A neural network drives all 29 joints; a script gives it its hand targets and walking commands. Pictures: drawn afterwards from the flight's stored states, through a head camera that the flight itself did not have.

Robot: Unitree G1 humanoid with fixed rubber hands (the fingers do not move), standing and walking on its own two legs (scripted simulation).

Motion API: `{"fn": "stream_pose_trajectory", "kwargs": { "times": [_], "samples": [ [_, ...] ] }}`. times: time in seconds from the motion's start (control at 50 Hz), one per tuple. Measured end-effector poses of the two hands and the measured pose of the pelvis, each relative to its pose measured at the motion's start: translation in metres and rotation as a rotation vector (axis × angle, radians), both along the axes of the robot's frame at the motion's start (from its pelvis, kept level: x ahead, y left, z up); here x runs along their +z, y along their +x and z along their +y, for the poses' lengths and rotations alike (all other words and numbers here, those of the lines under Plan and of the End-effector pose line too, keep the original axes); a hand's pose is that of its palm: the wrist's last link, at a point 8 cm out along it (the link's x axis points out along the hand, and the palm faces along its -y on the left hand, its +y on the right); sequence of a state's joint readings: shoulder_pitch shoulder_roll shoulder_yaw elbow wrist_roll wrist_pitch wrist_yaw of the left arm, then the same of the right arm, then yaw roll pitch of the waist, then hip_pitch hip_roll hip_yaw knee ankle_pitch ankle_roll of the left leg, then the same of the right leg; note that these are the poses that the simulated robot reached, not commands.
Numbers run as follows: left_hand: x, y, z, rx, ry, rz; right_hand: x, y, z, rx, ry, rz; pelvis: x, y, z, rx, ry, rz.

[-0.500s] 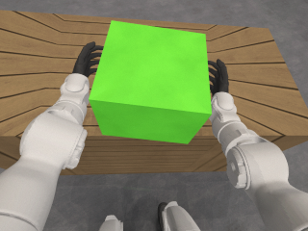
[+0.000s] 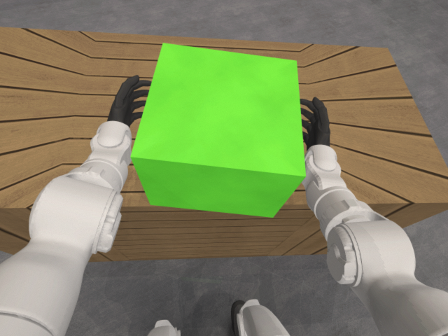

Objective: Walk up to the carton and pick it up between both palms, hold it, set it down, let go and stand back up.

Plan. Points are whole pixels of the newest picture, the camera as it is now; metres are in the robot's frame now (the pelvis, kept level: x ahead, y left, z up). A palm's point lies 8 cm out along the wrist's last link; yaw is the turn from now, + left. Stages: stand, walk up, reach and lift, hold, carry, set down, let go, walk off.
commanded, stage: reach and lift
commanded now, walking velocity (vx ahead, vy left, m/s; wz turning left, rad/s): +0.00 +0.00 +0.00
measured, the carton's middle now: (221, 135) +0.49 -0.05 +0.00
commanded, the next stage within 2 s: none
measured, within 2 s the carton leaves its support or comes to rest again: leaves its support in 1.86 s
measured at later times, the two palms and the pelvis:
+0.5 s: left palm (122, 121) +0.49 +0.13 +0.05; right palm (316, 146) +0.41 -0.22 +0.05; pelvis +0.01 +0.01 +0.03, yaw +0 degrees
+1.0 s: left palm (123, 122) +0.49 +0.13 +0.05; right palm (315, 146) +0.41 -0.22 +0.04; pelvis +0.03 +0.00 +0.04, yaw +1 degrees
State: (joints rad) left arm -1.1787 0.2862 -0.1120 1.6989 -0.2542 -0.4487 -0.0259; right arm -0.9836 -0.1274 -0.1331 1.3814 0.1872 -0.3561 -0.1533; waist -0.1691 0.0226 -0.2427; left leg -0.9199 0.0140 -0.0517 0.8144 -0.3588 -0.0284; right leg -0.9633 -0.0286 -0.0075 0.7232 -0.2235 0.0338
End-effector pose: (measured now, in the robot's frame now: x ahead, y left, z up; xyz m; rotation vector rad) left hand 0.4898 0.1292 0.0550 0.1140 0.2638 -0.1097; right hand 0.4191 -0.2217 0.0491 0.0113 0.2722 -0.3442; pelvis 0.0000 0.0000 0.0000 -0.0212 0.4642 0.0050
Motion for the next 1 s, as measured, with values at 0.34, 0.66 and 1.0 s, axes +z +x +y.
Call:
{"fn": "stream_pose_trajectory", "kwargs": {
  "times": [0.34, 0.66, 1.0],
  "samples": [
    [0.001, -0.007, 0.0, 0.003, -0.067, -0.025, 0.001, -0.008, 0.001, 0.011, -0.035, -0.065, 0.021, 0.002, 0.005, 0.016, -0.006, -0.074],
    [-0.006, 0.0, -0.001, 0.0, -0.073, -0.014, -0.006, -0.004, 0.001, 0.018, -0.067, -0.079, 0.037, 0.029, 0.005, 0.01, -0.008, -0.094],
    [-0.007, 0.0, -0.001, 0.002, -0.079, -0.032, -0.005, -0.005, 0.001, 0.016, -0.08, -0.079, 0.04, 0.027, 0.001, 0.013, -0.005, -0.095]
  ]
}}
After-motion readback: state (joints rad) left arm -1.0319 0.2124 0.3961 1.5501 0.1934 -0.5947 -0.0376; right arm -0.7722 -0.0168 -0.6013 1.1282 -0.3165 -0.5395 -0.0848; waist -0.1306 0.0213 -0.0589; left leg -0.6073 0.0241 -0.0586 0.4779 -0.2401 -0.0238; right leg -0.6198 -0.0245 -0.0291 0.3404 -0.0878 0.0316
